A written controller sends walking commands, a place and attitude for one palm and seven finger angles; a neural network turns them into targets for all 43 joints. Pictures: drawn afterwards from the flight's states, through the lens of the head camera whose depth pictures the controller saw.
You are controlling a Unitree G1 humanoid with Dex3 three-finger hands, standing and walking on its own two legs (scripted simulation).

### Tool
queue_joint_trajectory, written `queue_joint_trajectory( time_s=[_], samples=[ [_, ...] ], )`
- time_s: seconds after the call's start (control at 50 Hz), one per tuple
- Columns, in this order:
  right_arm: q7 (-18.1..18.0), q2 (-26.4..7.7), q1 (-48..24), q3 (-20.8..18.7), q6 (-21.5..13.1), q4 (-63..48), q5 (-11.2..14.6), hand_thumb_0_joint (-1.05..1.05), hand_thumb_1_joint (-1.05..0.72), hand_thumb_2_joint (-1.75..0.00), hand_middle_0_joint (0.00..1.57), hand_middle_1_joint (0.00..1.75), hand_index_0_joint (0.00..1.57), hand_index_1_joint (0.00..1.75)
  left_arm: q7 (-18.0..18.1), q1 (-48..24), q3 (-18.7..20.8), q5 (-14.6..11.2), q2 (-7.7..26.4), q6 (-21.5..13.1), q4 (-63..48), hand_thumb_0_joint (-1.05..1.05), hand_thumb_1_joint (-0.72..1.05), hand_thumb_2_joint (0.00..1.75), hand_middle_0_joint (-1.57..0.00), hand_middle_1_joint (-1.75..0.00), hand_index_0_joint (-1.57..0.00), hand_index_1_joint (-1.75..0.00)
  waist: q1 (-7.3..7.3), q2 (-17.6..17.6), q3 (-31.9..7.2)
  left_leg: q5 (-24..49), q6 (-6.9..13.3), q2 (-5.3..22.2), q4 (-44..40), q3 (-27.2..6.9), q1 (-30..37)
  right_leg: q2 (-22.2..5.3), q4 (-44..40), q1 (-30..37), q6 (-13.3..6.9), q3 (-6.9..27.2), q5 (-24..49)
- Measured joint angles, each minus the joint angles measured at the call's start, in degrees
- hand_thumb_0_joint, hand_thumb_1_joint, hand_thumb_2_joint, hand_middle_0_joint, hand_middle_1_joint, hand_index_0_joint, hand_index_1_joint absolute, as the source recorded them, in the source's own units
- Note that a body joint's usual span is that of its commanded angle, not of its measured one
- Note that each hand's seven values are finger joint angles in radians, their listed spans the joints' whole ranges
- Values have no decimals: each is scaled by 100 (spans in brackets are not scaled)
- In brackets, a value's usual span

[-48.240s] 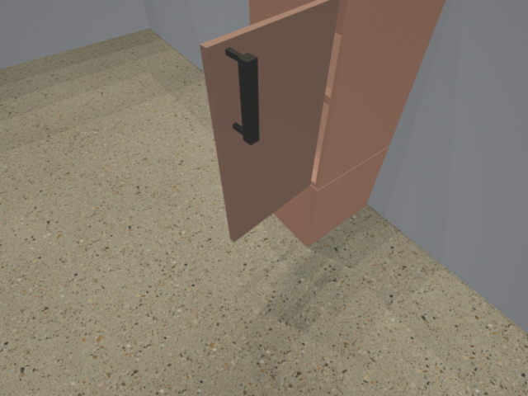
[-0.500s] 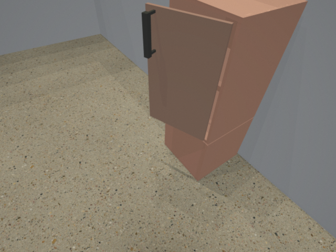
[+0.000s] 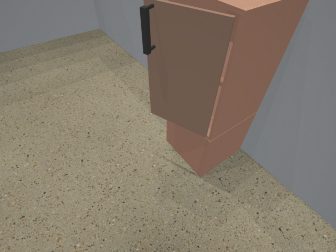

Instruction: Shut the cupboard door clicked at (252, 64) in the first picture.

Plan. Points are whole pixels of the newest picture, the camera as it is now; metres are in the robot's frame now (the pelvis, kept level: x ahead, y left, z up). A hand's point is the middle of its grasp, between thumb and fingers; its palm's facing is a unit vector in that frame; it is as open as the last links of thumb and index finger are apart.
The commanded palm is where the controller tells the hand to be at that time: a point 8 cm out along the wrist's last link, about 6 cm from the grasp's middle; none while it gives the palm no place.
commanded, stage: look to check the result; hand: left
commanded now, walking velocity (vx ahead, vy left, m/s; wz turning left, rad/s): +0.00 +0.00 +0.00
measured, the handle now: (149, 30) +0.85 +0.12 +0.14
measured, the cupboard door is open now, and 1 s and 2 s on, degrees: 22 22 22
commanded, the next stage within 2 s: walk to a spot facing it in 0.08 s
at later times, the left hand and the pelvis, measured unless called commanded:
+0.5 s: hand out of the picture -0.01 +0.18 -0.20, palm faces +0.16 -0.97 -0.20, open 7.4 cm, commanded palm none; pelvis +0.00 +0.00 -0.02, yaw +8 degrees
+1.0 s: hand out of the picture +0.05 +0.22 -0.15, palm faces +0.40 -0.86 -0.32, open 7.4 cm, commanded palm none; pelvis +0.01 -0.04 -0.01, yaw +26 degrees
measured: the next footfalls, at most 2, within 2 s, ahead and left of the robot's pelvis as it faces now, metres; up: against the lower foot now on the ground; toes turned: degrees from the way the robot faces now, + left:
right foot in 1.00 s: +0.10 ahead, -0.14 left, +0.00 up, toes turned +28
left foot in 1.34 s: -0.03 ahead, +0.08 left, +0.00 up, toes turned +44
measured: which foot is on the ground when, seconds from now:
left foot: down 0.00-0.98, up 1.00-1.00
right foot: down 0.00-0.56, up 0.58-0.98, down 1.00-1.00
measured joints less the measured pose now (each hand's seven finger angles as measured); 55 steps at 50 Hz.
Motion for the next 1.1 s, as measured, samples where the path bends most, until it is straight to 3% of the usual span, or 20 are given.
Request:
queue_joint_trajectory(
  time_s=[0.28, 0.42, 0.52, 0.56, 0.58, 0.62, 0.7, 0.84, 0.96, 1.0, 1.04, 1.1],
  samples=[
    [8, -70, -84, -17, -17, -36, 4, 1, -91, -90, 20, 30, 19, 30, -2, -197, 20, 4, 34, -7, -98, 0, 91, 90, -20, -30, -19, -30, -35, -44, -7, -50, -2, -28, 28, -34, 20, -20, -16, 56, 8, -35, -43],
    [87, -102, -56, -134, 174, -226, -26, 1, -91, -90, 20, 30, 19, 30, 1, -423, 188, 29, 116, 113, -410, 0, 91, 89, -20, -30, -20, -30, -70, 4, 125, -308, 1, -130, 767, -391, -490, -77, 567, -238, -9, -440, -396],
    [165, -149, -78, -279, 337, -478, -47, 1, -91, -90, 20, 30, 20, 30, 8, -568, 314, 95, 288, 175, -666, 0, 91, 89, -20, -30, -20, -30, -118, -57, 330, -1281, -264, 118, 2086, -222, -914, -185, 1142, -297, 15, -847, -807],
    [195, -198, -82, -299, 311, -642, -63, 1, -91, -90, 20, 30, 20, 30, -17, -643, 356, 83, 383, 201, -758, 0, 91, 89, -20, -30, -20, -30, -142, -164, 393, -698, -206, 176, 1749, -162, -811, -373, 1641, -447, 100, -973, -1056],
    [196, -239, -121, -309, 273, -718, -81, 1, -91, -90, 20, 30, 19, 30, -35, -710, 370, 55, 416, 232, -812, 0, 91, 89, -20, -30, -20, -30, -127, -208, 436, -635, -98, 94, 1807, -143, -863, -482, 2128, -675, 180, -912, -1111],
    [181, -314, -247, -317, 228, -829, -109, 1, -91, -90, 20, 30, 19, 30, -44, -853, 388, 43, 482, 326, -921, 0, 91, 89, -20, -30, -20, -30, -115, -238, 494, -798, 65, -33, 1811, -129, -901, -468, 3220, -1237, 248, -459, -1469],
    [151, -439, -407, -330, 178, -1002, -139, 1, -91, -90, 20, 30, 20, 30, -107, -1205, 442, 86, 603, 383, -1136, 1, 91, 89, -20, -30, -20, -30, -156, -129, 458, -471, 75, -174, 1178, -342, -848, -393, 4140, -2079, 374, 99, -952],
    [198, -615, -556, -407, 199, -1180, -141, 1, -91, -90, 20, 30, 20, 30, -156, -1644, 448, 112, 768, 295, -1634, 0, 91, 90, -20, -30, -19, -30, -185, 123, 366, 92, -40, -184, 415, -1006, -794, -322, 3247, -2288, 551, 380, -696],
    [246, -759, -616, -529, 320, -1340, -132, 1, -90, -90, 20, 30, 20, 30, -158, -1702, 382, 84, 790, 259, -1878, 0, 91, 90, -20, -30, -19, -30, -212, 240, 316, 132, -287, -278, 519, -1563, -965, -119, 1767, -1678, 518, 352, -482],
    [264, -766, -610, -580, 366, -1394, -80, 1, -90, -90, 20, 30, 20, 30, -152, -1540, 362, 119, 854, 171, -1978, 0, 91, 90, -20, -30, -20, -30, -123, 85, 218, -423, -390, -452, 1081, -1532, -1282, -225, 870, -1368, 304, 446, -229],
    [278, -886, -722, -662, 408, -1394, -105, 1, -91, -90, 20, 30, 20, 30, -109, -1466, 324, 128, 733, 195, -1894, 0, 91, 89, -20, -30, -20, -30, -134, 270, 348, -1282, -456, -407, 2474, -1379, -1715, -190, 1069, -1383, 211, 263, -83],
    [325, -926, -775, -678, 422, -1429, -104, 1, -91, -90, 20, 30, 19, 30, -66, -1249, 299, 122, 610, 233, -1765, 0, 91, 89, -20, -30, -20, -30, -173, 270, 472, -1500, -551, -205, 3926, -905, -2005, -313, 1040, -1181, 198, 46, -120]
  ],
)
